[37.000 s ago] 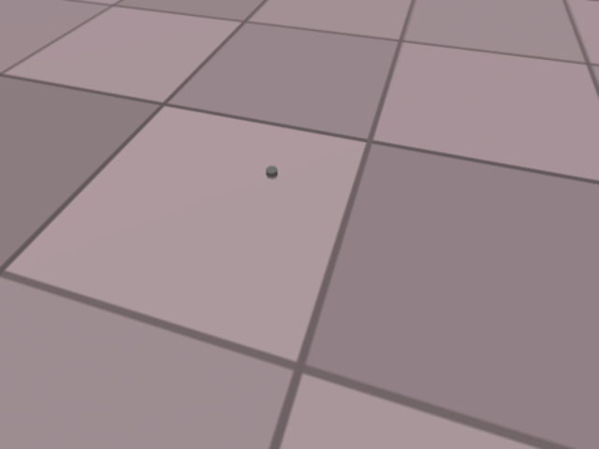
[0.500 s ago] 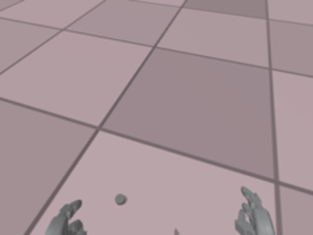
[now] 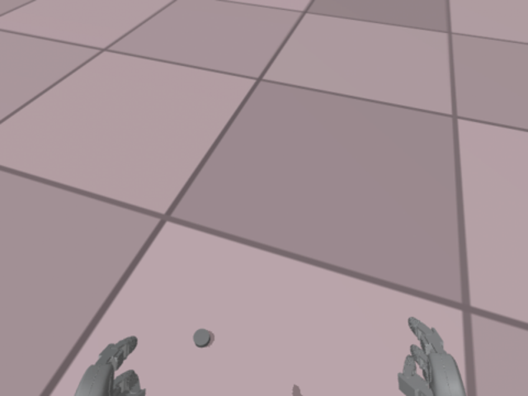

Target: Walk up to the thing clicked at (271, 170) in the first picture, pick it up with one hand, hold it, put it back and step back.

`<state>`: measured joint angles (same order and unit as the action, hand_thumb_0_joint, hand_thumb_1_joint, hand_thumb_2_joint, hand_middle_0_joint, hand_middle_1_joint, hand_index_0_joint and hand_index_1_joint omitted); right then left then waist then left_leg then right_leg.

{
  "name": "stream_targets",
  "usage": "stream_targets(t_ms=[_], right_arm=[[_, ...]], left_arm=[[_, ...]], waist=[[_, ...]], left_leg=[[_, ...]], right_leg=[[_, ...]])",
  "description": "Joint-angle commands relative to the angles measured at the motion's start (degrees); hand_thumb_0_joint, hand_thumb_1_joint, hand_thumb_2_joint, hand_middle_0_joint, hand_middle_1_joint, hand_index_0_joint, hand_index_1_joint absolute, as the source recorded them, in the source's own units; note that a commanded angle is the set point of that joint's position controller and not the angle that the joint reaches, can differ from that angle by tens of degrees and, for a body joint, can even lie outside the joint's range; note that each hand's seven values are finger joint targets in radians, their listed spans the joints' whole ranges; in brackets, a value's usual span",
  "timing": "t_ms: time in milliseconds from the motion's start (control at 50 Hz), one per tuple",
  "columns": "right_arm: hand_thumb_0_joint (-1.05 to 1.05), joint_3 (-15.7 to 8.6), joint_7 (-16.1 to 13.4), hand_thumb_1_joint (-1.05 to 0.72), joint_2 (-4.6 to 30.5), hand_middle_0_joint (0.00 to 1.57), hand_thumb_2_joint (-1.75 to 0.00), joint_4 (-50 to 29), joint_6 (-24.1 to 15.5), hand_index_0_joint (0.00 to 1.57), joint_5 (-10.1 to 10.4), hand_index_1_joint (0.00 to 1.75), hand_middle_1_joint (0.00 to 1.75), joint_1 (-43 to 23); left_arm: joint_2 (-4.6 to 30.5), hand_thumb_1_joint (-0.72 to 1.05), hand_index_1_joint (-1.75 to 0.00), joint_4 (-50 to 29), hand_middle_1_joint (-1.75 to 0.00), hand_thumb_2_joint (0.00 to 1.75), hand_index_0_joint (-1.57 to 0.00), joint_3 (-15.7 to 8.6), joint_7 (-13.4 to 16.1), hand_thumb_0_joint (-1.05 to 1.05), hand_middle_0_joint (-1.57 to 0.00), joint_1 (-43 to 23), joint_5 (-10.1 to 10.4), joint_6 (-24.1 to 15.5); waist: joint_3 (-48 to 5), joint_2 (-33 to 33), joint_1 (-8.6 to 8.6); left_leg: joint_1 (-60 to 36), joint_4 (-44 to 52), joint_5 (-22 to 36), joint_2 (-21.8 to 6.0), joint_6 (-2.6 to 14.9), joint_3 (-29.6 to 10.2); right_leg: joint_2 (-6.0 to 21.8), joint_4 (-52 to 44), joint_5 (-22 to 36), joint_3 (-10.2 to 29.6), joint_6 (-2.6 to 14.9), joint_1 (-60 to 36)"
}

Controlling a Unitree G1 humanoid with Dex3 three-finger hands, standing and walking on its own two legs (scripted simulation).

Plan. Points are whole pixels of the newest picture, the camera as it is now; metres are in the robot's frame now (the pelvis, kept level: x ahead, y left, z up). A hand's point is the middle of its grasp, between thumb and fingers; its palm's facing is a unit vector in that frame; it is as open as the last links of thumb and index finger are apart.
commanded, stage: home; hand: left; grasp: from above
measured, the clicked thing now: (201, 338) +0.44 +0.20 -0.70
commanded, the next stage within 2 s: stand in 0.36 s
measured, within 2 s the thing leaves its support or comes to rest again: neither
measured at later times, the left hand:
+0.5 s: hand out of the picture +0.16 +0.18 -0.06, palm faces +0.01 -0.97 -0.25, open 7.4 cm
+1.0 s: hand out of the picture +0.05 +0.24 -0.10, palm faces +0.05 -0.95 -0.31, open 7.4 cm
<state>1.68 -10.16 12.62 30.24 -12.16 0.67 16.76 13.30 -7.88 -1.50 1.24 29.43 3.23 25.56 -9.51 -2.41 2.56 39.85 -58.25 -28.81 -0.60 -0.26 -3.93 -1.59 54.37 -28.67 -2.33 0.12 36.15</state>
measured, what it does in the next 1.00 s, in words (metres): rises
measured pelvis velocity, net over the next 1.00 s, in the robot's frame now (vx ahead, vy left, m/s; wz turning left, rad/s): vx -0.01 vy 0.01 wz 0.01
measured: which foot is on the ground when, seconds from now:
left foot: down 0.00-1.00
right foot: down 0.00-1.00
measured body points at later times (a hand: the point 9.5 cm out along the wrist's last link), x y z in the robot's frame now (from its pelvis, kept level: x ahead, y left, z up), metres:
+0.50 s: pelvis -0.01 +0.00 +0.00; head +0.02 +0.01 +0.45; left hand +0.16 +0.23 -0.04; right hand +0.15 -0.25 -0.07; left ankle +0.00 +0.12 -0.68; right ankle -0.02 -0.12 -0.68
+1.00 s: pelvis -0.01 +0.01 +0.06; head +0.00 +0.01 +0.51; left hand +0.05 +0.29 -0.08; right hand +0.07 -0.26 -0.08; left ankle +0.00 +0.12 -0.68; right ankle -0.02 -0.12 -0.68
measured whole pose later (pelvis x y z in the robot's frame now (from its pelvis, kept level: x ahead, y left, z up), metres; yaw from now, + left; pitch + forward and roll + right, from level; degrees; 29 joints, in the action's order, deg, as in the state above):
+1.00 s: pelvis -0.01 +0.01 +0.06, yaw +1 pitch -3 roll +0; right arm -2.1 -1.4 15.5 58.0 -0.2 -2.1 9.9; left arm 15.5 55.7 -2.4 1.9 12.0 -1.8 1.1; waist 3.3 -0.2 -0.9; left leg 12.2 -30.2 -15.3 1.7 1.0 -2.2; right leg 1.2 29.2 -16.6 -0.6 -1.0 10.0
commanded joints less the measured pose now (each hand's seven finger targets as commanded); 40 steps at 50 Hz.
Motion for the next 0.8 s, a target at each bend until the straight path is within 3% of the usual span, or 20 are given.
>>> stream_targets(t_ms=[0, 60, 80, 140, 160, 420, 440, 460, 480, 500, 520, 540, 580, 620, 660, 780], right_arm=[[0.00, -3.11, -0.59, -0.90, 7.45, 0.20, -0.90, -9.29, -3.57, 0.20, -0.19, 0.30, 0.30, -3.30], [0.00, -2.83, -0.46, -0.90, 7.20, 0.20, -0.90, -9.58, -3.56, 0.20, -0.09, 0.30, 0.30, -3.71], [0.00, -2.96, -0.54, -0.90, 7.19, 0.20, -0.90, -9.56, -3.45, 0.20, -0.12, 0.30, 0.30, -3.87], [0.00, -2.93, -0.38, -0.90, 7.48, 0.20, -0.90, -9.70, -3.40, 0.20, -0.11, 0.30, 0.30, -3.65], [0.00, -3.19, -0.33, -0.90, 7.77, 0.20, -0.90, -9.61, -3.33, 0.20, -0.06, 0.30, 0.30, -3.57], [0.00, -3.04, -0.46, -0.90, 7.54, 0.20, -0.90, -9.98, -3.42, 0.20, 0.09, 0.30, 0.30, -3.54], [0.00, -4.99, 2.96, -0.90, 12.72, 0.20, -0.90, 4.44, 2.55, 0.20, -6.94, 0.30, 0.30, -7.58], [0.00, -6.06, 4.25, -0.90, 13.21, 0.20, -0.90, 5.50, 4.56, 0.20, -6.71, 0.30, 0.30, -8.03], [0.00, -5.81, 5.16, -0.90, 13.12, 0.20, -0.90, 5.27, 5.45, 0.20, -6.91, 0.30, 0.30, -7.46], [0.00, -5.49, 5.84, -0.90, 12.85, 0.20, -0.90, 5.25, 6.06, 0.20, -7.19, 0.30, 0.30, -6.34], [0.00, -5.26, 6.74, -0.90, 12.56, 0.20, -0.90, 6.36, 6.31, 0.20, -6.13, 0.30, 0.30, -6.81], [0.00, -5.43, 7.74, -0.90, 11.68, 0.20, -0.90, 7.77, 6.50, 0.20, -4.52, 0.30, 0.30, -6.93], [0.00, -5.78, 8.42, -0.90, 11.78, 0.20, -0.90, 9.38, 7.00, 0.20, -3.65, 0.30, 0.30, -8.05], [0.00, -6.28, 8.87, -0.90, 11.78, 0.20, -0.90, 11.09, 7.61, 0.20, -3.41, 0.30, 0.30, -9.21], [0.00, -6.23, 9.06, -0.90, 11.80, 0.20, -0.90, 12.88, 8.32, 0.20, -3.60, 0.30, 0.30, -9.37], [0.00, -6.39, 8.77, -0.90, 12.63, 0.20, -0.90, 17.63, 9.12, 0.20, -3.50, 0.30, 0.30, -9.34]], left_arm=[[6.29, 0.90, -0.30, -10.81, -0.30, 0.90, -0.20, -3.69, 0.53, 0.00, -0.20, -0.93, -0.36, -2.64], [5.24, 0.90, -0.30, -9.85, -0.30, 0.90, -0.20, -3.02, 0.48, 0.00, -0.20, -0.92, -0.40, -2.43], [6.43, 0.90, -0.30, -11.24, -0.30, 0.90, -0.20, -4.14, 0.65, 0.00, -0.20, -1.42, -0.41, -2.64], [6.01, 0.90, -0.30, -11.25, -0.30, 0.90, -0.20, -3.01, 0.45, 0.00, -0.20, -1.57, -0.32, -2.49], [6.38, 0.90, -0.30, -11.38, -0.30, 0.90, -0.20, -3.87, 0.42, 0.00, -0.20, -0.75, -0.18, -2.45], [6.31, 0.90, -0.30, -12.06, -0.30, 0.90, -0.20, -3.75, 0.46, 0.00, -0.20, -1.78, 0.08, -2.56], [10.61, 0.90, -0.30, 8.05, -0.30, 0.90, -0.20, -3.38, 2.55, 0.00, -0.20, -18.68, -7.23, -14.44], [11.52, 0.90, -0.30, 19.50, -0.30, 0.90, -0.20, -4.64, 2.19, 0.00, -0.20, -13.59, -7.39, -18.50], [12.00, 0.90, -0.30, 21.80, -0.30, 0.90, -0.20, -4.47, 1.94, 0.00, -0.20, -13.44, -7.46, -20.51], [11.24, 0.90, -0.30, 23.21, -0.30, 0.90, -0.20, -3.90, 1.39, 0.00, -0.20, -14.77, -7.15, -21.59], [11.66, 0.90, -0.30, 25.65, -0.30, 0.90, -0.20, -3.50, 1.15, 0.00, -0.20, -14.50, -7.05, -22.58], [11.68, 0.90, -0.30, 28.21, -0.30, 0.90, -0.20, -3.44, 1.09, 0.00, -0.20, -15.43, -6.87, -23.20], [11.38, 0.90, -0.30, 32.84, -0.30, 0.90, -0.20, -4.04, 1.05, 0.00, -0.20, -17.06, -6.14, -23.58], [10.82, 0.90, -0.30, 37.39, -0.30, 0.90, -0.20, -3.85, 1.25, 0.00, -0.20, -17.94, -5.90, -24.09], [11.03, 0.90, -0.30, 41.19, -0.30, 0.90, -0.20, -3.97, 1.17, 0.00, -0.20, -19.34, -6.01, -24.88], [11.29, 0.90, -0.30, 50.21, -0.30, 0.90, -0.20, -3.78, 1.21, 0.00, -0.20, -20.46, -5.65, -26.28]], waist=[[-5.57, -0.83, 0.10], [-3.82, -0.17, -0.05], [-3.76, -0.83, -0.67], [-3.42, -1.14, 0.00], [-4.54, -1.90, -0.34], [-4.52, -0.45, 0.13], [9.52, 3.87, -4.69], [3.16, 6.77, -4.42], [1.53, 7.78, -3.39], [2.95, 3.47, -2.30], [1.87, 1.23, -3.55], [0.71, 0.63, -3.92], [0.82, 3.27, -4.21], [1.83, 2.21, -4.85], [3.74, 2.42, -4.34], [7.07, 1.11, -3.70]], left_leg=[[-7.48, 8.69, 17.57, 0.65, 1.09, 0.80], [-6.42, 9.34, 15.36, 0.57, 1.09, 0.55], [-5.85, 9.26, 14.44, 0.70, 1.13, 0.81], [-6.00, 9.82, 12.75, 0.67, 1.16, 0.64], [-6.72, 10.13, 13.59, 0.44, 0.91, 0.22], [-6.28, 8.86, 13.35, 0.72, 1.33, 0.98], [-5.90, 14.41, 22.11, -1.16, 3.81, -0.95], [-10.53, 13.42, 24.06, -0.43, 4.39, 0.51], [-13.07, 13.65, 24.73, -0.46, 4.48, 0.50], [-13.88, 15.60, 24.90, -0.88, 4.26, -0.70], [-16.53, 17.32, 25.60, -1.06, 4.27, -1.64], [-17.85, 18.18, 25.13, -1.05, 4.38, -1.31], [-20.65, 18.93, 25.56, -0.85, 3.76, -0.70], [-20.92, 21.40, 20.97, -1.09, 3.93, -2.42], [-20.68, 23.99, 15.76, -1.21, 4.08, -2.83], [-25.14, 29.22, 21.54, -2.69, 3.86, -4.81]], right_leg=[[-0.24, -8.05, 16.39, -0.77, 0.14, -2.52], [-0.35, -8.20, 14.30, -1.11, 0.18, -1.45], [-0.24, -8.61, 13.51, -0.92, 0.21, -1.47], [-0.31, -8.54, 12.05, -0.96, 0.18, -1.10], [-0.42, -7.97, 12.33, -1.07, 0.45, -1.55], [-0.19, -8.76, 12.82, -0.61, 0.00, -1.21], [4.73, -12.08, 13.38, 4.51, 1.85, -12.01], [5.79, -13.78, 15.14, 8.17, 4.09, -14.56], [6.51, -14.10, 17.16, 9.96, 5.03, -14.27], [5.16, -14.03, 19.24, 9.22, 4.32, -12.88], [5.38, -13.18, 20.53, 7.80, 3.76, -15.76], [5.91, -13.61, 21.05, 7.13, 2.90, -18.02], [6.05, -15.35, 21.81, 7.57, 2.61, -17.45], [5.99, -17.73, 17.34, 7.00, 2.12, -18.38], [6.14, -20.60, 13.50, 7.56, 1.90, -18.94], [6.04, -24.26, 18.47, 6.47, 1.69, -21.21]])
